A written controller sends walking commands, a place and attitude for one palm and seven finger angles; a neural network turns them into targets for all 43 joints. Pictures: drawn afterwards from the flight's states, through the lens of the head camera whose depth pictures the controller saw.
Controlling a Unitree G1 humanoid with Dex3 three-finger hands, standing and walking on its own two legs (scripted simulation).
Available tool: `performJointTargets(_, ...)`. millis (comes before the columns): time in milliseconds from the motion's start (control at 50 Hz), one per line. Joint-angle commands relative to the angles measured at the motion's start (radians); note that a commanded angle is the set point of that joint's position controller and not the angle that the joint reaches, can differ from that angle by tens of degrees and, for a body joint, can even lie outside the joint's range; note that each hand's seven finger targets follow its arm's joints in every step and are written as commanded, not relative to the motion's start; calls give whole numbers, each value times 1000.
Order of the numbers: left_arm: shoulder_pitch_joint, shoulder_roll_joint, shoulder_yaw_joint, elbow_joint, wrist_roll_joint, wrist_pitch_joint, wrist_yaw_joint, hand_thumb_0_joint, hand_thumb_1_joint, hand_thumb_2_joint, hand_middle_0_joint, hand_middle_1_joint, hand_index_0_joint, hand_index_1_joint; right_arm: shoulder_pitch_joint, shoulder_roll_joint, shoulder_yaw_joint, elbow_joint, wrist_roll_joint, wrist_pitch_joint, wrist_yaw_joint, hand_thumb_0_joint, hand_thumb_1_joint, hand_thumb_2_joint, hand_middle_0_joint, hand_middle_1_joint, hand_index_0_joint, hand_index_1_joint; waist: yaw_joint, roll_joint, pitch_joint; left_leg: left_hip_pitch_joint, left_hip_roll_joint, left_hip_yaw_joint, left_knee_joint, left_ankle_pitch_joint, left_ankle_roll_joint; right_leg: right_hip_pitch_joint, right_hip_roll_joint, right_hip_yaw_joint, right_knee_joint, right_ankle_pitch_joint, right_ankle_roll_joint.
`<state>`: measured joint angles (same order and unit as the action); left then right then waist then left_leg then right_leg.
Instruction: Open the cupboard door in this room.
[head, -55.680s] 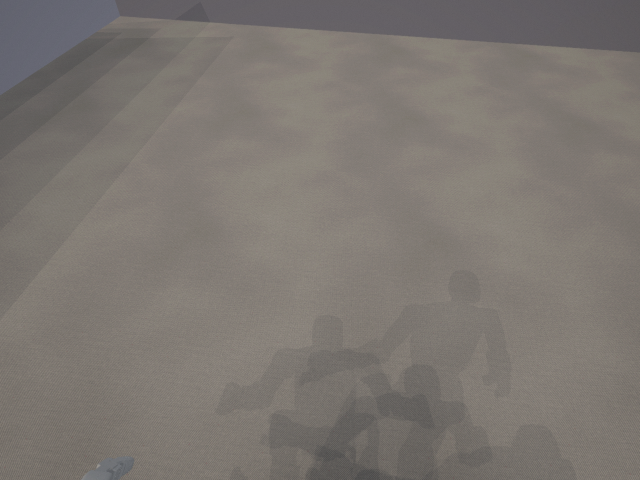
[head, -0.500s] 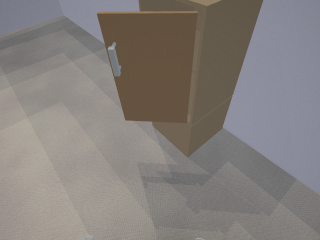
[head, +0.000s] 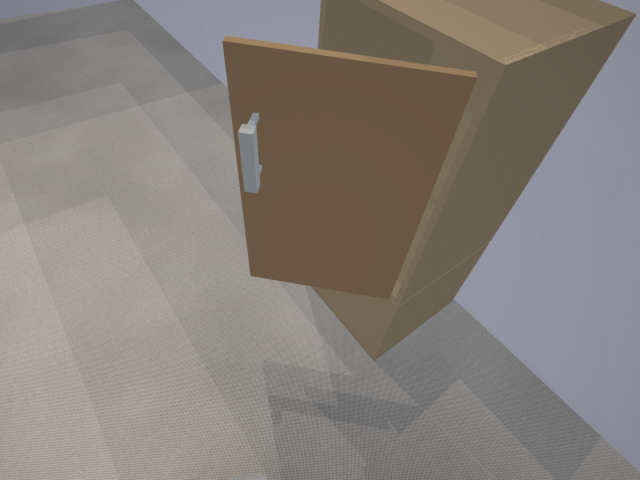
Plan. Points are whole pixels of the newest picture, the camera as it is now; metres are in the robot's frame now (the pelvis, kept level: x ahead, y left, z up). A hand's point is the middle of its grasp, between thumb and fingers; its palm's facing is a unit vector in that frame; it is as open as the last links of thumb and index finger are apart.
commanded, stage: come to a stop and stand still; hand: left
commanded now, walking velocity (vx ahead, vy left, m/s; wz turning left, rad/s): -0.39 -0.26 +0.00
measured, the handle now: (253, 153) +0.59 +0.18 +0.05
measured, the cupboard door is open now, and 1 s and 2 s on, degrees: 44 44 44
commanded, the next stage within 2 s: look again from close up in 1.66 s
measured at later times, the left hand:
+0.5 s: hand out of the picture +0.05 +0.17 -0.16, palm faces -0.02 -0.97 -0.26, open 7.4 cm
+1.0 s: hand out of the picture +0.01 +0.19 -0.16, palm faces +0.01 -0.96 -0.29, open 7.4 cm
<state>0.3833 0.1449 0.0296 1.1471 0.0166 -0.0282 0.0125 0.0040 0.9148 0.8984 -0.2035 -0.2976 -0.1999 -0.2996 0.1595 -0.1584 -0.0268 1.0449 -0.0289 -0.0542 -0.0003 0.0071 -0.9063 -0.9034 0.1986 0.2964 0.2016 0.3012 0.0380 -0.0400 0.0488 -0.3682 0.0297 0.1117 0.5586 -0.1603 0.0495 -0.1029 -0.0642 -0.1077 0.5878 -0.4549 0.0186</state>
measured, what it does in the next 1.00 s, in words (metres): steps on the spot: right foot, then left foot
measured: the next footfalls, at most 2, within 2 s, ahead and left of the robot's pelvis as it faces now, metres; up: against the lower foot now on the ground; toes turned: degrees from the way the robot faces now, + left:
right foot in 0.50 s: -0.02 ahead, -0.18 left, +0.00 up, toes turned -4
left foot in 0.80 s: +0.02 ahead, +0.08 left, +0.00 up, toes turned +1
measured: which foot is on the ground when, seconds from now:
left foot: down 0.00-0.50, up 0.52-0.78, down 0.80-1.00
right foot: up 0.00-0.48, down 0.50-1.00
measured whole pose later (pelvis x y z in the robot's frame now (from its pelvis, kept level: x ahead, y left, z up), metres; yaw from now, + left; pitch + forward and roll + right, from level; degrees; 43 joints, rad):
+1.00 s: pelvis -0.01 -0.01 +0.00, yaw -1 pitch +0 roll +0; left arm 0.28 0.22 0.03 1.02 0.03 0.01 0.04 0.01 0.91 0.90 -0.21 -0.30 -0.20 -0.30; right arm 0.22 -0.22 -0.04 0.93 -0.02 -0.02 -0.03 0.01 -0.90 -0.90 0.20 0.30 0.21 0.30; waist 0.00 0.03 0.03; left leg -0.27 -0.02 0.06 0.58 -0.31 0.04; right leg -0.20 -0.09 -0.02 0.58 -0.37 0.01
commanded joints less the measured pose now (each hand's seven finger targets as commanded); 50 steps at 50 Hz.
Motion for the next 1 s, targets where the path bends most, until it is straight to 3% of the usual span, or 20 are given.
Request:
performJointTargets(0, 61, 49, -7, -47, -15, 20, 32, 0, 900, 900, -200, -300, -200, -300, 132, -170, -10, 2, 9, 15, -53, 0, -900, -900, 200, 300, 200, 300, -37, 222, -116, 253, 347, -292, -190, 818, 137, -201, -16, 86, 319, -176, 3)
performJointTargets(40, 29, 87, 9, -49, -8, 47, 31, 0, 900, 900, -200, -300, -200, -300, 108, -167, -12, -7, 13, 33, -66, 0, -900, -900, 200, 300, 200, 300, -46, 208, -67, 193, 344, -267, -192, 832, 125, -224, -19, 116, 380, -122, 14)
performJointTargets(100, -4, 120, 36, -95, -1, 81, 21, 0, 900, 900, -200, -300, -200, -300, 101, -194, -36, -21, 14, 53, -77, 0, -900, -900, 200, 300, 200, 300, -47, 89, -69, 181, 368, -260, -194, 717, 158, -309, 7, 125, 513, -70, 12)
performJointTargets(220, -40, 120, 64, -171, 8, 105, 3, 0, 900, 900, -200, -300, -200, -300, 33, -191, -53, -63, 7, 54, -69, 0, -900, -900, 200, 300, 200, 300, -30, 174, -142, 150, 339, -201, -246, 321, 124, -390, 18, 160, 618, 55, 34)
performJointTargets(380, -80, 83, 32, -187, 2, 72, -3, 0, 900, 900, -200, -300, -200, -300, 56, -212, -69, -50, -7, 69, -26, 0, -900, -900, 200, 300, 200, 300, -45, 277, -102, 61, 236, -216, -336, -270, 60, -155, 49, 12, 97, 9, 0)
performJointTargets(420, 2, 98, 32, -148, -1, 62, 0, 0, 900, 900, -200, -300, -200, -300, 58, -196, -67, -43, -2, 74, -19, 0, -900, -900, 200, 300, 200, 300, -6, 218, -90, -27, 170, -171, -313, -353, 5, 21, 61, -10, -126, 122, -13)
performJointTargets(440, 41, 133, 35, -133, 3, 54, 7, 0, 900, 900, -200, -300, -200, -300, 62, -156, -60, -42, 5, 77, -14, 0, -900, -900, 200, 300, 200, 300, 8, 112, -81, -66, 109, -127, -241, -378, -35, 67, 12, 47, -241, 102, -26)
performJointTargets(460, 20, 197, 38, -139, 12, 41, 15, 0, 900, 900, -200, -300, -200, -300, 63, -87, -45, -55, 19, 85, -10, 0, -900, -900, 200, 300, 200, 300, -2, -132, -40, -110, 21, -60, -68, -343, -85, -20, -178, 306, -411, -155, -87)
performJointTargets(480, -67, 257, 40, -176, 10, 38, 18, 0, 900, 900, -200, -300, -200, -300, 30, -85, -39, -87, 14, 91, 3, 0, -900, -900, 200, 300, 200, 300, -5, -250, 64, -127, 2, -63, 62, -314, -90, -207, -311, 460, -536, -324, -141)
performJointTargets(500, -132, 258, 37, -204, 11, 39, 20, 0, 900, 900, -200, -300, -200, -300, 18, -110, -44, -95, 8, 94, 11, 0, -900, -900, 200, 300, 200, 300, -20, -138, 96, -82, 16, -95, 133, -282, -75, -296, -333, 437, -539, -283, -159)
performJointTargets(540, -189, 229, 34, -196, 6, 17, 19, 0, 900, 900, -200, -300, -200, -300, 74, -105, -44, -51, 0, 92, 13, 0, -900, -900, 200, 300, 200, 300, -49, -191, 76, -92, -2, -98, 219, -181, -77, -210, -232, 340, -457, 16, -144)
performJointTargets(580, -170, 210, 30, -182, 2, 8, 15, 0, 900, 900, -200, -300, -200, -300, 120, -119, -47, -36, 7, 87, 13, 0, -900, -900, 200, 300, 200, 300, -51, -189, 62, -88, -3, -91, 241, -167, -87, -137, -218, 254, -406, 191, -133)
performJointTargets(680, -69, 212, 45, -139, 11, 8, 21, 0, 900, 900, -200, -300, -200, -300, 89, -99, -40, -50, 17, 72, 4, 0, -900, -900, 200, 300, 200, 300, -3, -151, 26, -58, -19, -61, 95, -238, -93, -4, -252, 254, -292, 468, -159)
performJointTargets(740, -74, 194, 46, -117, 2, 15, 22, 0, 900, 900, -200, -300, -200, -300, 145, -77, -28, -21, 18, 55, -9, 0, -900, -900, 200, 300, 200, 300, -28, -114, -19, 152, -38, -52, -177, -42, -79, -55, -185, 196, -160, 548, -105)
performJointTargets(780, -39, 126, 27, -116, -10, 21, 17, 0, 900, 900, -200, -300, -200, -300, 174, -144, -34, -7, 14, 35, -24, 0, -900, -900, 200, 300, 200, 300, -21, 86, -124, 333, 113, -198, -140, 317, -10, -157, -69, 102, -58, 372, -30)
performJointTargets(800, -108, 330, 16, -187, -3, -11, 27, 0, 900, 900, -200, -300, -200, -300, 85, -293, -39, -115, 5, 40, -20, 0, -900, -900, 200, 300, 200, 300, -43, 139, 55, 167, 66, -164, -157, 94, -3, -142, -31, 84, -168, 133, -49)
performJointTargets(820, -98, 263, 55, -215, 3, -21, 31, 0, 900, 900, -200, -300, -200, -300, 101, -281, -59, -172, -5, 11, -19, 0, -900, -900, 200, 300, 200, 300, -49, 225, -146, 196, 79, -181, -81, 233, -14, -129, -51, 112, -70, 246, -68)
performJointTargets(840, -80, 216, 44, -188, 7, -9, 36, 0, 900, 900, -200, -300, -200, -300, 87, -200, -54, -153, -1, 7, -27, 0, -900, -900, 200, 300, 200, 300, -51, 317, -229, 268, 79, -202, -57, 386, -14, -140, -43, 87, -18, 295, -63)
performJointTargets(900, -44, 162, 10, -195, 4, 6, 38, 0, 900, 900, -200, -300, -200, -300, 153, -203, -44, -159, 8, 13, -41, 0, -900, -900, 200, 300, 200, 300, -55, 200, -213, 372, 132, -223, -23, 759, 18, -195, 8, 56, -11, 197, -44)
performJointTargets(980, -67, 236, 34, -231, 8, 10, 35, 0, 900, 900, -200, -300, -200, -300, 104, -258, -65, -196, 11, 18, -44, 0, -900, -900, 200, 300, 200, 300, -42, 36, -140, 241, 87, -171, -20, 583, 4, -112, -21, 84, -19, 475, -57)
